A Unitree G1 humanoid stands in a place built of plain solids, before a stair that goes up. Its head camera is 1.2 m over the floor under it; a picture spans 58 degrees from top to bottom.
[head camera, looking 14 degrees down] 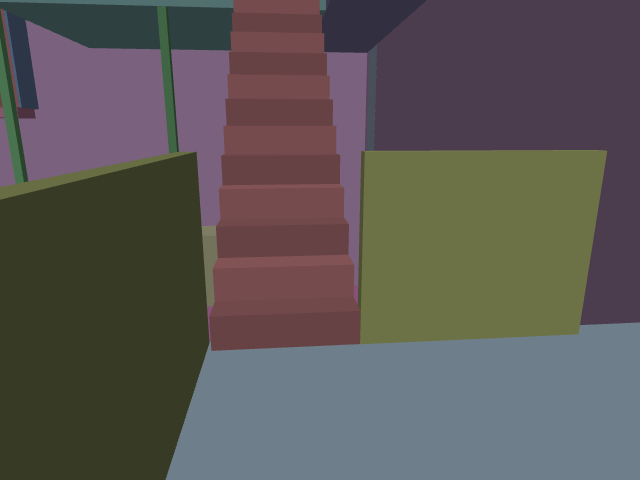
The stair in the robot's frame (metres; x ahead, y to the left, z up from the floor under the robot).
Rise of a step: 0.21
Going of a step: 0.22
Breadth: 0.85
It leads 5 degrees to the left of straight ahead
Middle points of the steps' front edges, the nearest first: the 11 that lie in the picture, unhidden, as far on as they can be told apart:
2.26 0.19 0.21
2.48 0.21 0.42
2.70 0.23 0.62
2.93 0.25 0.83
3.15 0.28 1.04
3.37 0.30 1.25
3.59 0.32 1.45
3.81 0.34 1.66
4.03 0.36 1.87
4.25 0.38 2.08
4.47 0.40 2.28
